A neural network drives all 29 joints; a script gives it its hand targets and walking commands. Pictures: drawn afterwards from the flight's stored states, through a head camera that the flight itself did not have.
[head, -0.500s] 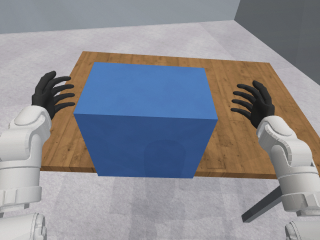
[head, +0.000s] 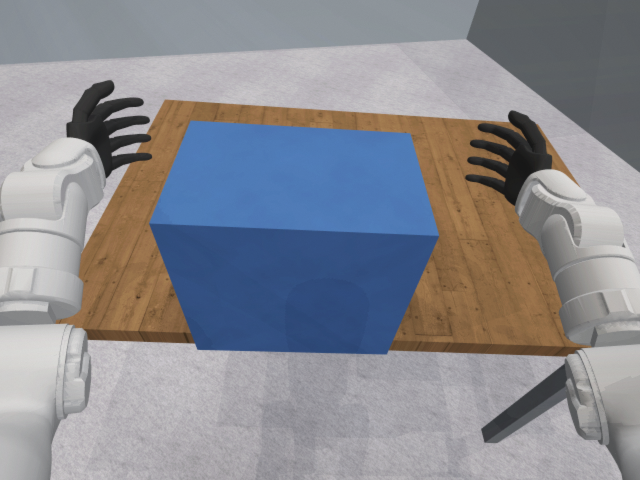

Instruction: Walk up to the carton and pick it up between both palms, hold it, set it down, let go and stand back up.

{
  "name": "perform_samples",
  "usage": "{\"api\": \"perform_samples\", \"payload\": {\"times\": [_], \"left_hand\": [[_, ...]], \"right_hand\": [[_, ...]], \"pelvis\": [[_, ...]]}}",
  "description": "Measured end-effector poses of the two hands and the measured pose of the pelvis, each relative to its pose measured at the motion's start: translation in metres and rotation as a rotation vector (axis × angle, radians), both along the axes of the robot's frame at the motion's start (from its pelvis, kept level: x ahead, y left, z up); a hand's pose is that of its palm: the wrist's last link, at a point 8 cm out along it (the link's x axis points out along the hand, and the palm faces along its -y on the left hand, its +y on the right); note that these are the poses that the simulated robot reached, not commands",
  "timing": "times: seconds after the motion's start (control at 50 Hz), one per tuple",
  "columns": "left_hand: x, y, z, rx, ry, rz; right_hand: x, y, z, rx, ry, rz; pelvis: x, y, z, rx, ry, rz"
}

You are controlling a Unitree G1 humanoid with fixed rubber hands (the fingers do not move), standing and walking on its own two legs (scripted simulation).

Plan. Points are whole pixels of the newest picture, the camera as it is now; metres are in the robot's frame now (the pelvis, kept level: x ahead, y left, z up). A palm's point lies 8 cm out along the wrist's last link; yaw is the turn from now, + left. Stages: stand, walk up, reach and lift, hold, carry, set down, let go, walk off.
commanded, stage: reach and lift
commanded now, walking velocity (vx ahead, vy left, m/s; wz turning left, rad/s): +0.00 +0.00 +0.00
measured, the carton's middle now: (297, 248) +0.43 +0.05 +0.05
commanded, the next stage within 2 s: none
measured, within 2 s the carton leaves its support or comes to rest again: neither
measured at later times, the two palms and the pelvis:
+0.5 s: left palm (124, 215) +0.41 +0.28 +0.11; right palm (478, 227) +0.43 -0.19 +0.11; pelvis +0.00 +0.00 -0.01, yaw +1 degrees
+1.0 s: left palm (153, 230) +0.41 +0.25 +0.09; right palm (460, 240) +0.43 -0.17 +0.09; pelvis +0.01 -0.01 -0.01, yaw +0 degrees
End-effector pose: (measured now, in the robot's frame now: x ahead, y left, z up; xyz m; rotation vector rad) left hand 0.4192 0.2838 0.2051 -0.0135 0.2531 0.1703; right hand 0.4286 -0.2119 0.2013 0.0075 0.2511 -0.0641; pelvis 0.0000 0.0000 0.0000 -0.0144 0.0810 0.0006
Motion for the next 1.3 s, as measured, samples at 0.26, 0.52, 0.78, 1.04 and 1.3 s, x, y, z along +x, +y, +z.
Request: {"api": "perform_samples", "payload": {"times": [0.26, 0.52, 0.78, 1.04, 1.3], "left_hand": [[-0.019, -0.006, -0.079, 0.026, 0.058, -0.023], [-0.005, -0.009, -0.094, 0.039, 0.005, -0.015], [-0.014, -0.025, -0.124, 0.045, 0.028, -0.026], [-0.005, -0.038, -0.116, 0.038, -0.06, -0.035], [-0.006, -0.039, -0.115, 0.026, -0.058, -0.02]], "right_hand": [[-0.012, 0.014, -0.067, -0.009, 0.037, 0.008], [0.003, 0.023, -0.09, -0.028, 0.014, -0.003], [-0.008, 0.01, -0.111, -0.045, 0.03, -0.027], [-0.002, 0.044, -0.114, -0.017, 0.001, 0.005], [-0.006, 0.048, -0.114, -0.019, 0.012, -0.025]], "pelvis": [[-0.001, 0.003, -0.001, -0.003, -0.003, 0.005], [0.001, 0.002, -0.005, -0.005, 0.082, 0.011], [0.006, -0.005, -0.006, -0.001, 0.07, 0.003], [0.006, -0.01, -0.009, -0.002, 0.104, 0.01], [0.003, -0.006, -0.009, -0.005, 0.109, 0.012]]}}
